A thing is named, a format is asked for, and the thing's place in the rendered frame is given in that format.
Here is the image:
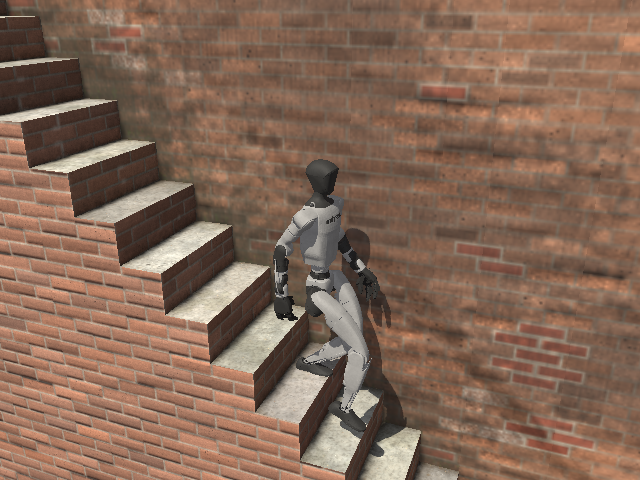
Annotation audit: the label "robot foot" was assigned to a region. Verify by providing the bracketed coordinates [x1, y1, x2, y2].
[328, 401, 366, 432]
[296, 357, 333, 377]

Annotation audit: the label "robot right upper arm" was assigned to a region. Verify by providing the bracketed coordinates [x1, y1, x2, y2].
[275, 208, 318, 257]

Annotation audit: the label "robot left foot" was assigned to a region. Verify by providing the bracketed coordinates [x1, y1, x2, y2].
[296, 357, 333, 377]

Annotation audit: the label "robot right foot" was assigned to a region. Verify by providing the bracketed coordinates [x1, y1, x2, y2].
[328, 401, 366, 432]

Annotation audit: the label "robot left forearm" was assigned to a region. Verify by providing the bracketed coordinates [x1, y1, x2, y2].
[338, 234, 366, 273]

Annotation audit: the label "robot right forearm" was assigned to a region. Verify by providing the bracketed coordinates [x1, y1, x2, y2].
[273, 245, 289, 298]

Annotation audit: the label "robot right hand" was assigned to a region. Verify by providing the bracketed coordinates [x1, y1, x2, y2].
[274, 296, 298, 321]

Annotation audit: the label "robot left upper arm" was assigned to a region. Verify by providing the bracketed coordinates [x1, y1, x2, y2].
[327, 195, 345, 242]

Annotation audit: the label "robot left hand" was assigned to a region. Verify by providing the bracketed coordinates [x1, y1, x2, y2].
[356, 268, 380, 302]

